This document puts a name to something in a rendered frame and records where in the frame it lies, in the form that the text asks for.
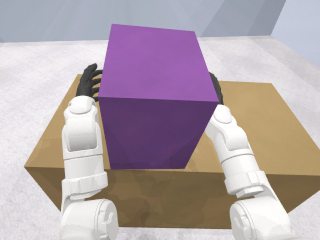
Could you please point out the robot right forearm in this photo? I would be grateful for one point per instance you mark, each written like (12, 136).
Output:
(243, 176)

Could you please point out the pedestal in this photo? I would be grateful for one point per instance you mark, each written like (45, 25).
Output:
(195, 197)

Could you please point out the robot right hand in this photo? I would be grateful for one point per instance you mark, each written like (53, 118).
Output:
(217, 88)

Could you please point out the left robot upper arm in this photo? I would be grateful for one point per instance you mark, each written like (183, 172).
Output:
(90, 220)

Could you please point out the right robot upper arm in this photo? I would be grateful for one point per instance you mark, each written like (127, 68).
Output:
(260, 218)

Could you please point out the robot left forearm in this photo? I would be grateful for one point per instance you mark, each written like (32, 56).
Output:
(82, 151)

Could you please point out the robot left hand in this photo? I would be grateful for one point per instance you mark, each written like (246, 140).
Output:
(86, 83)

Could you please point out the carton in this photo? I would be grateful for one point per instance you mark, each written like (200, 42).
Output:
(156, 97)

